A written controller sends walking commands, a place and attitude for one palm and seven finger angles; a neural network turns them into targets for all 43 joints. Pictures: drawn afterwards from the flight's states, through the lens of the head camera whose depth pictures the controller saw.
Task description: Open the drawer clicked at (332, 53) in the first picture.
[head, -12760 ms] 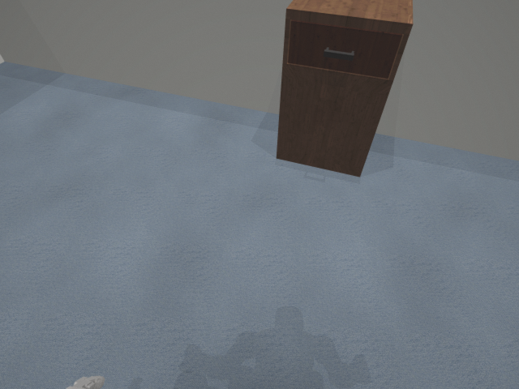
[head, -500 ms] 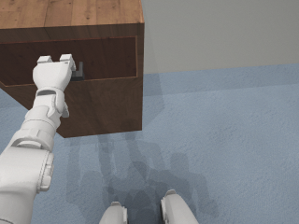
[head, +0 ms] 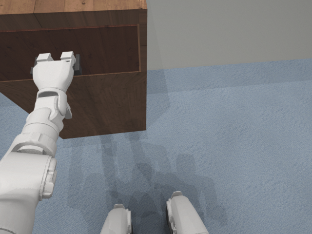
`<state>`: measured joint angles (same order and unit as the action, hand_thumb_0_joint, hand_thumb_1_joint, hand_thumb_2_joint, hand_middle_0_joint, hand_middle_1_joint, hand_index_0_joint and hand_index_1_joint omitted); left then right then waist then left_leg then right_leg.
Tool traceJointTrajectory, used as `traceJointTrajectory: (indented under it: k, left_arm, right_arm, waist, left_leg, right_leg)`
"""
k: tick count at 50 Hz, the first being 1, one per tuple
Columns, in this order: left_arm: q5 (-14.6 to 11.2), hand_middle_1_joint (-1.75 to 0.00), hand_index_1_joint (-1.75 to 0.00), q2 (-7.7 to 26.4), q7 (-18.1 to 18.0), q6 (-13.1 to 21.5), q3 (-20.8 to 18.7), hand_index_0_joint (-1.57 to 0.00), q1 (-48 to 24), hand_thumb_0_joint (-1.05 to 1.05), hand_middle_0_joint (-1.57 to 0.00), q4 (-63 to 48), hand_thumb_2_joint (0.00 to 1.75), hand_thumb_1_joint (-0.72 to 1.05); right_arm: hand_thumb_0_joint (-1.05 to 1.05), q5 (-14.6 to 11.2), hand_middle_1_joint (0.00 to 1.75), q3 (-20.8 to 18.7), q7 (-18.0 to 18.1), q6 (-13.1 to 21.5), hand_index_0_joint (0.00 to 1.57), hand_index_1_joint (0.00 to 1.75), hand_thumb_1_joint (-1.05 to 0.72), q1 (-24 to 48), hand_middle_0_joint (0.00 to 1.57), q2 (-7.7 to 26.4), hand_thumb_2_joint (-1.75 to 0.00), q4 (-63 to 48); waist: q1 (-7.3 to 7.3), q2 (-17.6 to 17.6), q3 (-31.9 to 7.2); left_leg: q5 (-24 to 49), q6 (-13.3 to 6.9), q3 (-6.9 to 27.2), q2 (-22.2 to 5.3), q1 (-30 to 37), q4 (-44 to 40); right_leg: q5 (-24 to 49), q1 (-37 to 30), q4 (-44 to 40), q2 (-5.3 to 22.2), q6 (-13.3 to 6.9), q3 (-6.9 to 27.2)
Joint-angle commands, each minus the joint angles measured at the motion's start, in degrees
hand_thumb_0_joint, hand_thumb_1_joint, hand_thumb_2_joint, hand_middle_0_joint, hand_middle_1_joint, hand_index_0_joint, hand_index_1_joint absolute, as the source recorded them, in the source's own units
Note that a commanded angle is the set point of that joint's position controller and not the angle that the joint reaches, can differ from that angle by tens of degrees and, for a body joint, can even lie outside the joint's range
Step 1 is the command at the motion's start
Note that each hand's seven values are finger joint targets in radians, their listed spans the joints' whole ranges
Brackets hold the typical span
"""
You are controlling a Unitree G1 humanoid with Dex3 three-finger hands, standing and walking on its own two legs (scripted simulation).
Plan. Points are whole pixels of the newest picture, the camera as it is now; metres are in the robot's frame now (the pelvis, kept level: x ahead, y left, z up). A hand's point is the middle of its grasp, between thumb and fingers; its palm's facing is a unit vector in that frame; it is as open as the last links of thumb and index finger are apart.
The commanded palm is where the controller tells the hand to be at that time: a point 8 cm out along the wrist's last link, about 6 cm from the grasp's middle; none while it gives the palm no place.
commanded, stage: lower the fingers behind the handle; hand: left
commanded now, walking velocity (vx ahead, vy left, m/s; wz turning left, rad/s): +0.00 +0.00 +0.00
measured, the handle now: (57, 65) +0.57 +0.22 +0.01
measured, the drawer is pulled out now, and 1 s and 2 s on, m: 0.00 0.00 0.08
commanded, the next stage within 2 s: close the thumb around the handle in 0.34 s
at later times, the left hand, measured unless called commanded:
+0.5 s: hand (61, 88) +0.51 +0.21 -0.01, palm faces -0.04 -0.01 -1.00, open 13.8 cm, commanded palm +0.49 +0.21 +0.04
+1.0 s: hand (60, 87) +0.51 +0.21 -0.01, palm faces -0.04 +0.00 -1.00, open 6.5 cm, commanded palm +0.50 +0.20 +0.04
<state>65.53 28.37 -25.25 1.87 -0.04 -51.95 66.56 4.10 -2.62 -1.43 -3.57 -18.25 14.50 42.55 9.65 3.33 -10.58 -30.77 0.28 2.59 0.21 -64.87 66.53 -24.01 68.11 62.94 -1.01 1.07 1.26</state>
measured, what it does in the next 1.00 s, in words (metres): stands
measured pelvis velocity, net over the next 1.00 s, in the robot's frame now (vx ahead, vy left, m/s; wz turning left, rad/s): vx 0.00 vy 0.00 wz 0.00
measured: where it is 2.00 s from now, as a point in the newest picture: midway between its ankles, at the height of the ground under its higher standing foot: outside the picture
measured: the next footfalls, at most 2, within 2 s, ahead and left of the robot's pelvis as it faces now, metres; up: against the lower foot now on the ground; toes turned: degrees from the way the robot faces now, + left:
none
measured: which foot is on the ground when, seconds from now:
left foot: down 0.00-1.00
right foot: down 0.00-1.00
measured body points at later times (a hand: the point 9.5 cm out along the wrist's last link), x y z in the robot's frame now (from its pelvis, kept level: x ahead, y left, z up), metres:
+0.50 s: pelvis +0.00 +0.00 +0.00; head +0.15 +0.00 +0.42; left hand +0.51 +0.21 +0.04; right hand +0.00 -0.28 -0.13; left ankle -0.01 +0.12 -0.64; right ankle +0.04 -0.13 -0.64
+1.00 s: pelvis +0.00 +0.00 +0.00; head +0.15 +0.00 +0.42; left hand +0.51 +0.21 +0.04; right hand +0.00 -0.27 -0.13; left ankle -0.01 +0.12 -0.64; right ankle +0.04 -0.13 -0.64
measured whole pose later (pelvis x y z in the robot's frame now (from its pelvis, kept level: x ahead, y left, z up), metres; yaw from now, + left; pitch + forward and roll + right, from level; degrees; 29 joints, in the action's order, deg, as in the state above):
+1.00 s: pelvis +0.00 +0.00 +0.00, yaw +0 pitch +29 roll -2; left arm 65.0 28.7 -25.3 2.1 0.3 -51.6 65.8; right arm 3.8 -2.5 -1.2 -3.5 -18.3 14.7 42.5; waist 9.3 3.4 -10.4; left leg -31.0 0.0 2.6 0.3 -64.9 67.0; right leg -24.1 67.9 63.0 -0.9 1.3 1.3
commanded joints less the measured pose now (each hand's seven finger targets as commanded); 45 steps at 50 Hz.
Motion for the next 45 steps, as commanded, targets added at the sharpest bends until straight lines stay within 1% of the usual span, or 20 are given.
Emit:
traceJointTrajectory:
  k: [1,6,8,12,15,17,18,22,23,25,27,29,30,33,35,37,39,42,43,45]
  left_arm:
    - [-0.29,-1.2,-1.2,14.38,-2.15,0.15,-3.22,-0.3,-22.6,0.0,-0.3,-10.9,0.3,-0.5]
    - [-0.35,-1.2,-1.2,15.47,-1.74,0.27,-3.54,-0.3,-21.9,0.0,-0.3,-10.53,0.3,-0.5]
    - [-0.33,-1.2,-1.2,13.82,-1.57,0.78,-2.43,-0.3,-22.7,0.0,-0.3,-10.97,0.3,-0.5]
    - [-0.91,-1.2,-1.2,14.43,-1.35,1.71,-3.51,-0.3,-21.64,0.0,-0.3,-11.65,0.3,-0.5]
    - [-0.51,-1.2,-1.2,14.01,-1.6,1.69,-2.73,-0.3,-21.77,0.0,-0.3,-10.7,0.3,-0.5]
    - [-0.33,-1.2,-1.2,14.48,-2.06,1.76,-3.24,-0.3,-22.58,0.0,-0.3,-11.45,0.3,-0.5]
    - [-0.19,-1.2,-1.2,13.28,-2.27,1.42,-2.21,-0.3,-22.5,0.0,-0.3,-10.41,0.3,-0.5]
    - [-0.45,-1.2,-1.2,14.29,-2.58,0.9,-3.36,-0.3,-23.24,0.0,-0.3,-11.57,0.3,-0.5]
    - [-0.5,-1.21,-1.21,13.32,-2.49,0.66,-2.48,-0.3,-22.97,0.0,-0.3,-11.06,0.32,-0.44]
    - [-0.68,-1.22,-1.22,15.13,-2.26,0.24,-3.43,-0.31,-23.09,0.0,-0.31,-10.38,0.37,-0.33]
    - [-0.93,-1.23,-1.23,15.95,-1.81,0.24,-4.06,-0.32,-22.32,0.0,-0.32,-10.59,0.42,-0.22]
    - [-0.8,-1.24,-1.24,15.1,-1.52,0.05,-2.9,-0.33,-22.82,0.0,-0.33,-9.49,0.47,-0.11]
    - [-0.73,-1.25,-1.25,16.45,-1.45,0.24,-3.82,-0.33,-22.68,0.0,-0.33,-10.14,0.49,-0.05]
    - [-0.6,-1.27,-1.27,14.66,-1.2,1.04,-3.03,-0.34,-21.72,0.0,-0.34,-10.87,0.56,0.12]
    - [-0.71,-1.28,-1.28,12.73,-1.25,1.58,-1.84,-0.35,-22.66,0.0,-0.35,-11.93,0.61,0.23]
    - [-1.04,-1.29,-1.29,13.99,-1.26,1.75,-3.42,-0.36,-20.69,0.0,-0.36,-10.96,0.66,0.34]
    - [-0.73,-1.3,-1.3,14.06,-1.39,1.92,-2.98,-0.37,-21.55,0.0,-0.37,-11.18,0.71,0.45]
    - [-0.56,-1.32,-1.32,12.3,-1.96,1.87,-2.35,-0.38,-21.74,0.0,-0.38,-11.95,0.78,0.62]
    - [-0.55,-1.33,-1.33,12.39,-2.11,1.63,-2.51,-0.38,-20.23,0.0,-0.38,-11.32,0.8,0.68]
    - [-0.5,-1.34,-1.34,12.49,-2.37,1.13,-2.25,-0.39,-22.05,0.0,-0.39,-11.13,0.85,0.79]
  right_arm:
    - [0.0,-0.08,0.3,-3.04,0.92,0.53,0.2,0.3,-0.9,-10.13,0.2,10.33,-0.9,-2.27]
    - [0.0,-0.35,0.3,-2.77,1.18,0.57,0.2,0.3,-0.9,-9.65,0.2,10.37,-0.9,-2.55]
    - [0.0,-0.37,0.3,-2.97,1.29,0.75,0.2,0.3,-0.9,-9.76,0.2,10.24,-0.9,-2.64]
    - [0.0,-0.24,0.3,-3.03,1.19,0.92,0.2,0.3,-0.9,-9.78,0.2,10.2,-0.9,-2.72]
    - [0.0,-0.45,0.3,-2.93,1.38,0.94,0.2,0.3,-0.9,-9.62,0.2,10.26,-0.9,-2.76]
    - [0.0,-0.32,0.3,-3.06,1.24,0.94,0.2,0.3,-0.9,-9.55,0.2,10.4,-0.9,-2.64]
    - [0.0,-0.4,0.3,-3.16,1.28,1.0,0.2,0.3,-0.9,-9.81,0.2,10.27,-0.9,-2.55]
    - [0.0,-0.23,0.3,-3.27,1.1,0.82,0.2,0.3,-0.9,-10.0,0.2,10.43,-0.9,-2.25]
    - [0.0,-0.22,0.3,-3.27,1.13,0.8,0.2,0.3,-0.9,-10.18,0.2,10.35,-0.9,-2.28]
    - [0.0,-0.29,0.3,-2.98,1.25,0.57,0.2,0.3,-0.9,-9.86,0.2,10.72,-0.9,-2.08]
    - [0.0,-0.38,0.3,-2.79,1.24,0.45,0.2,0.3,-0.9,-9.57,0.2,10.69,-0.9,-2.39]
    - [0.0,-0.54,0.3,-2.67,1.33,0.52,0.2,0.3,-0.9,-9.59,0.2,10.59,-0.9,-2.26]
    - [0.0,-0.49,0.3,-2.58,1.39,0.47,0.2,0.3,-0.9,-9.65,0.2,10.77,-0.9,-2.35]
    - [0.0,-0.41,0.3,-2.89,1.43,0.67,0.2,0.3,-0.9,-10.0,0.2,10.53,-0.9,-2.6]
    - [0.0,-0.38,0.3,-3.09,1.35,0.81,0.2,0.3,-0.9,-10.08,0.2,10.39,-0.9,-2.57]
    - [0.0,-0.28,0.3,-3.08,1.21,0.73,0.2,0.3,-0.9,-10.04,0.2,10.55,-0.9,-2.43]
    - [0.0,-0.4,0.3,-3.01,1.25,0.72,0.2,0.3,-0.9,-10.17,0.2,10.54,-0.9,-2.32]
    - [0.0,-0.21,0.3,-3.38,1.03,0.69,0.2,0.3,-0.9,-10.24,0.2,10.39,-0.9,-2.29]
    - [0.0,-0.27,0.3,-3.27,0.94,0.62,0.2,0.3,-0.9,-10.27,0.2,10.44,-0.9,-2.29]
    - [0.0,-0.31,0.3,-3.3,0.98,0.62,0.2,0.3,-0.9,-10.34,0.2,10.53,-0.9,-2.02]
  waist:
    - [0.46,3.29,-30.7]
    - [0.37,2.5,-28.92]
    - [1.02,2.86,-29.51]
    - [0.25,2.82,-30.66]
    - [0.54,2.36,-28.11]
    - [0.42,3.16,-29.99]
    - [1.12,3.01,-29.26]
    - [0.68,3.57,-31.77]
    - [0.99,3.7,-31.34]
    - [0.96,2.44,-29.47]
    - [0.17,2.62,-30.34]
    - [0.94,2.66,-27.5]
    - [0.4,3.13,-27.97]
    - [0.25,3.52,-30.22]
    - [0.8,4.25,-29.43]
    - [0.3,2.33,-30.19]
    - [0.35,3.49,-28.78]
    - [0.54,3.87,-30.27]
    - [-0.07,4.39,-30.13]
    - [0.69,3.33,-29.19]
  left_leg:
    - [24.88,-2.48,-1.8,0.77,17.08,-6.61]
    - [22.28,-2.67,-2.15,0.97,15.46,-6.87]
    - [22.99,-2.6,-1.9,0.79,16.46,-6.63]
    - [24.04,-2.56,-1.93,0.88,16.71,-6.32]
    - [21.85,-2.62,-2.07,0.94,15.12,-6.54]
    - [22.98,-2.44,-1.7,0.9,16.5,-6.23]
    - [22.7,-2.48,-1.72,0.78,16.58,-6.26]
    - [25.37,-2.27,-1.48,0.73,18.49,-6.03]
    - [25.47,-2.37,-1.7,0.78,18.17,-6.03]
    - [23.67,-2.49,-1.79,0.77,16.53,-6.41]
    - [23.43,-2.49,-1.82,0.95,16.52,-6.62]
    - [21.76,-2.65,-2.15,0.9,14.94,-6.76]
    - [21.94,-2.61,-2.06,0.9,15.24,-6.89]
    - [24.1,-2.39,-1.65,0.77,17.39,-6.65]
    - [24.49,-2.21,-1.42,0.5,18.43,-6.61]
    - [25.36,-2.28,-1.39,0.57,18.12,-6.36]
    - [24.74,-2.17,-1.31,0.49,17.49,-6.55]
    - [26.41,-1.87,-0.87,0.2,20.08,-6.62]
    - [26.53,-1.85,-1.03,0.33,19.79,-6.66]
    - [25.17,-1.95,-0.95,0.28,18.84,-6.59]
  right_leg:
    - [19.35,-22.01,-5.64,-1.11,-3.03,-2.89]
    - [17.89,-22.26,-6.16,-0.98,-2.9,-2.57]
    - [17.99,-21.01,-5.92,-0.98,-2.89,-2.69]
    - [19.05,-22.03,-5.56,-1.0,-2.94,-2.58]
    - [17.13,-20.84,-5.91,-0.94,-2.9,-2.64]
    - [17.3,-20.26,-5.39,-0.99,-3.06,-2.78]
    - [16.94,-19.53,-5.67,-1.03,-2.94,-2.93]
    - [18.66,-20.36,-5.3,-1.05,-2.99,-3.0]
    - [19.25,-20.69,-5.51,-1.02,-2.87,-2.92]
    - [18.39,-21.13,-5.9,-0.98,-2.81,-2.79]
    - [18.26,-21.9,-5.76,-1.02,-2.97,-2.7]
    - [17.21,-21.18,-6.24,-0.93,-2.81,-2.69]
    - [17.21,-21.43,-6.06,-0.96,-2.89,-2.68]
    - [18.09,-20.87,-5.58,-1.03,-2.97,-3.0]
    - [17.47,-19.26,-5.71,-1.12,-3.03,-3.24]
    - [18.54,-20.47,-5.45,-1.19,-3.05,-3.16]
    - [17.83,-19.54,-5.46,-1.11,-3.08,-3.21]
    - [17.65,-18.74,-5.34,-1.28,-3.19,-3.62]
    - [17.77,-18.92,-5.35,-1.28,-3.19,-3.61]
    - [16.95,-18.5,-5.54,-1.24,-3.07,-3.64]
